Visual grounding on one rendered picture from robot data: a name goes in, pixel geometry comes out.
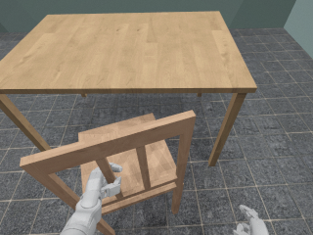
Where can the chair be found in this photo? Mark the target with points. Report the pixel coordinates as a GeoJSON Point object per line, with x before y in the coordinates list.
{"type": "Point", "coordinates": [138, 145]}

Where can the robot left hand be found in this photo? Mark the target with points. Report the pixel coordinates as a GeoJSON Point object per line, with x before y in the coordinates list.
{"type": "Point", "coordinates": [97, 182]}

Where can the robot left forearm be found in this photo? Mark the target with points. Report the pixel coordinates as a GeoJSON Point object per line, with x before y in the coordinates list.
{"type": "Point", "coordinates": [88, 212]}

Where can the table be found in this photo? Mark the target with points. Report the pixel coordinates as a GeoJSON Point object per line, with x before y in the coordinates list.
{"type": "Point", "coordinates": [127, 53]}

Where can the robot right hand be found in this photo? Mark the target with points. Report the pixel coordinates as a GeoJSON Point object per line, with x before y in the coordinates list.
{"type": "Point", "coordinates": [256, 225]}

